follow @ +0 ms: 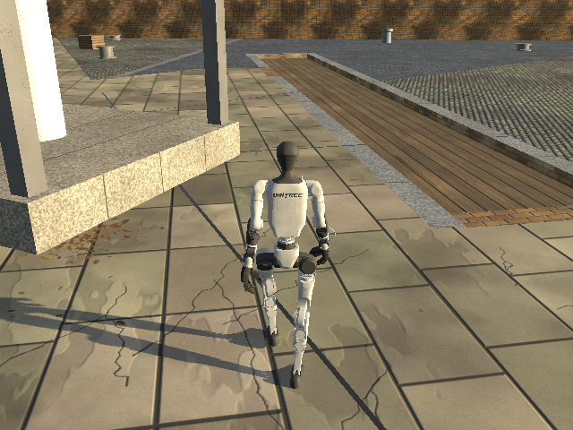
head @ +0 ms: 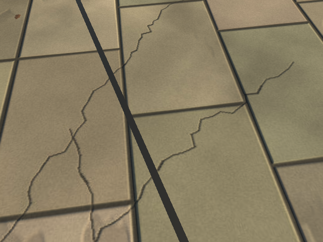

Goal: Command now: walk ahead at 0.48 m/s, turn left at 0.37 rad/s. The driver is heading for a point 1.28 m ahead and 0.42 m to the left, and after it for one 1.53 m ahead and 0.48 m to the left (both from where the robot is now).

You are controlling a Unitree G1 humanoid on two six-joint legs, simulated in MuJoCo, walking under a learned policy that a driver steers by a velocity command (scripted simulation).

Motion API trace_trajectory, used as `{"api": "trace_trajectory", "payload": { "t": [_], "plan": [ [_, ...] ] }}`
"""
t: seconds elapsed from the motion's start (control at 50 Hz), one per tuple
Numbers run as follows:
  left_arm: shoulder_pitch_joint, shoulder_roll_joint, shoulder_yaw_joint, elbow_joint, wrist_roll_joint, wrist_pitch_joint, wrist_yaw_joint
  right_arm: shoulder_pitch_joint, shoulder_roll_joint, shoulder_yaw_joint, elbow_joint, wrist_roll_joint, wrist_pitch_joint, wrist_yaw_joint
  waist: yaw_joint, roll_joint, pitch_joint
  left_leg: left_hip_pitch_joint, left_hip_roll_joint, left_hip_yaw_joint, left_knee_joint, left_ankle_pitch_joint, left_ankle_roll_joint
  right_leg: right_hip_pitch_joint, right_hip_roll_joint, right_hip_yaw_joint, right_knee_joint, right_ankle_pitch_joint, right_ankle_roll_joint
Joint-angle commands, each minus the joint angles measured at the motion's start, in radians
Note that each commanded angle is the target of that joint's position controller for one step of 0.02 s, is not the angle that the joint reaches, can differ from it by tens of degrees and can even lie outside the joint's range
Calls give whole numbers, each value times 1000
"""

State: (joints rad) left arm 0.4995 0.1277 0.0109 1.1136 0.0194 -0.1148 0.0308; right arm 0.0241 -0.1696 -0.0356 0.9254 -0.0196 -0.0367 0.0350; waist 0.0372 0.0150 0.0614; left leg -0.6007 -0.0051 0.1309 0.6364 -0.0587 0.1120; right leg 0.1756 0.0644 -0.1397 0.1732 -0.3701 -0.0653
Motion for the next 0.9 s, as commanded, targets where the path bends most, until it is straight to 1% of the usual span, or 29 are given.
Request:
{"api": "trace_trajectory", "payload": {
  "t": [0.02,0.04,0.06,0.08,0.1,0.12,0.14,0.16,0.18,0.2,0.24,0.28,0.32,0.38,0.5,0.54,0.56,0.58,0.6,0.62,0.64,0.66,0.68,0.7,0.72,0.74,0.8,0.86,0.9],
  "plan": [
    [27,168,31,-22,0,-6,20,97,-82,-25,-20,-3,-15,-10,-96,-116,-18,217,-88,55,-16,-57,64,-84,-282,-15,239,1249,-29],
    [10,188,38,-31,3,1,23,213,-105,-39,16,-4,-18,-13,-142,-128,-80,319,-106,46,-34,-89,89,-84,-292,-18,399,1272,-30],
    [-13,203,44,-41,-1,7,18,332,-128,-55,54,-12,-22,-17,-202,-121,-131,469,-103,17,-116,-78,118,-150,-280,-33,604,1152,-28],
    [-38,191,43,-74,-3,8,7,440,-196,-81,67,-26,-19,-24,-252,-47,-197,649,58,-206,-162,-215,180,-336,-230,-50,927,815,-23],
    [26,96,37,-121,-20,4,-14,413,-268,-100,51,-16,-4,-23,-151,219,-286,910,345,-800,-272,-185,365,-744,10,21,1342,-128,30],
    [-80,160,43,-165,-8,-6,-24,355,-256,-96,41,6,5,-20,-150,57,-255,876,333,-869,-381,-328,374,-901,-31,187,1385,-62,4],
    [-177,177,46,-203,-9,-18,-30,280,-208,-82,27,10,3,-25,-125,-2,-125,741,321,-743,-418,-331,324,-936,-93,203,1307,32,-2],
    [-189,177,49,-208,-10,-25,-30,242,-152,-68,26,6,-2,-26,-75,-89,-46,593,285,-647,-446,-205,273,-878,-130,195,1200,82,0],
    [-200,168,51,-217,1,-12,-26,231,-129,-58,26,6,-13,-31,-40,-110,-21,496,236,-565,-444,-75,238,-811,-154,201,1127,86,16],
    [-178,147,47,-216,18,9,-27,228,-123,-53,25,8,-23,-37,-13,-99,-20,426,195,-499,-444,12,220,-747,-162,199,1080,79,33],
    [-176,125,44,-231,29,43,-30,267,-145,-53,31,15,-43,-39,4,-63,-24,380,152,-428,-441,120,207,-721,-167,179,992,72,61],
    [-250,133,44,-269,31,60,-35,306,-179,-58,30,18,-48,-40,-8,-27,-8,367,123,-399,-454,148,192,-760,-172,154,897,134,88],
    [-365,147,46,-316,27,67,-38,354,-180,-58,27,20,-44,-37,-46,3,9,394,106,-400,-460,164,158,-819,-172,139,787,229,107],
    [-483,153,43,-366,22,70,-46,428,-181,-59,23,19,-36,-35,-98,32,-7,491,93,-409,-427,238,106,-869,-149,135,665,337,112],
    [-657,162,26,-455,11,58,-56,506,-200,-62,2,2,-26,-49,-154,64,-9,665,113,-469,-339,360,112,-897,-89,134,483,325,93],
    [-635,181,27,-468,5,47,-55,481,-217,-67,-15,-1,-27,-57,-127,78,-15,667,126,-492,-299,402,94,-801,-73,148,399,304,72],
    [-571,196,31,-456,2,41,-51,438,-231,-70,-30,-1,-29,-59,-86,85,-31,625,118,-484,-260,465,69,-679,-54,147,351,272,56],
    [-469,225,43,-428,0,35,-42,408,-248,-74,-42,-1,-34,-55,-41,83,-79,588,99,-478,-173,570,45,-520,-24,137,328,240,38],
    [-321,257,56,-390,0,24,-29,380,-256,-76,-51,7,-43,-44,34,45,-159,536,53,-442,-3,578,22,-317,-38,141,269,286,12],
    [-164,319,73,-377,25,15,-11,377,-209,-64,-82,21,-53,-33,92,-21,-295,395,-1,-406,242,326,6,-68,-219,309,262,141,-30],
    [-130,409,91,-385,55,23,-6,498,-87,-41,-111,62,-48,-37,28,-261,-434,84,-150,-280,544,-473,-29,207,-531,742,226,164,-140],
    [-168,361,93,-386,33,41,-13,509,-191,-52,-101,28,-35,-46,4,-218,-422,-19,-85,-261,668,-476,-18,127,-534,927,155,20,-184],
    [-247,259,70,-400,24,44,-16,434,-205,-57,-96,9,-23,-44,-13,-95,-240,-43,-30,-248,675,-366,-24,-39,-478,757,121,-31,-156],
    [-291,202,55,-397,21,41,-21,373,-189,-54,-106,2,-20,-33,-17,-33,-137,-29,3,-234,625,-295,-31,-166,-416,593,94,51,-126],
    [-290,190,50,-386,23,37,-20,351,-174,-54,-112,-5,-13,-23,-29,-62,-95,-7,27,-227,589,-272,-37,-235,-372,483,71,145,-98],
    [-272,188,48,-368,18,32,-19,349,-166,-53,-118,-16,1,-11,-43,-100,-70,18,42,-219,566,-264,-44,-289,-339,400,50,214,-83],
    [-223,199,54,-338,0,3,-31,312,-141,-47,-149,-17,27,10,-59,-117,-67,-5,54,-199,547,-229,-50,-306,-333,279,19,395,-88],
    [-191,210,60,-322,-2,-4,-33,204,-136,-41,-197,-21,33,26,-50,-107,-44,-98,75,-185,492,-136,-62,-284,-335,182,-12,447,-97],
    [-171,211,60,-311,0,-2,-34,132,-130,-34,-227,-17,30,33,-39,-104,-24,-116,76,-164,395,-61,-69,-280,-317,114,-22,465,-90]
  ]
}}
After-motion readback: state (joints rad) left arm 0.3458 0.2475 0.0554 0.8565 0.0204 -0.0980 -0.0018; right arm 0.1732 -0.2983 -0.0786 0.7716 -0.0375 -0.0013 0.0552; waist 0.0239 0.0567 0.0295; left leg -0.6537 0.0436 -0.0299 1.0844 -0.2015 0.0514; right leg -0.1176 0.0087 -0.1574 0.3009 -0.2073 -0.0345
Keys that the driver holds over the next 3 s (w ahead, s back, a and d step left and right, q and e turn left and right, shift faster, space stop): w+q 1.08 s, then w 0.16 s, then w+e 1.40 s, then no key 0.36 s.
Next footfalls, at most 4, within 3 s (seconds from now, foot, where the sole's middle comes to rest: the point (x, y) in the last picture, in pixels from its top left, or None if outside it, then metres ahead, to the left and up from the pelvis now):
0.08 left None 0.21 0.05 -0.77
0.62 right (186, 211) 0.57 -0.04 -0.77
1.14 left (110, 186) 0.68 0.30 -0.77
1.72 right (106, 126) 1.01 0.36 -0.77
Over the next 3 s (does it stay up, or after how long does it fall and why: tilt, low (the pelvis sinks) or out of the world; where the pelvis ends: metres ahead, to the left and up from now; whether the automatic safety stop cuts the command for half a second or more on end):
stays up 1.43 0.49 0.01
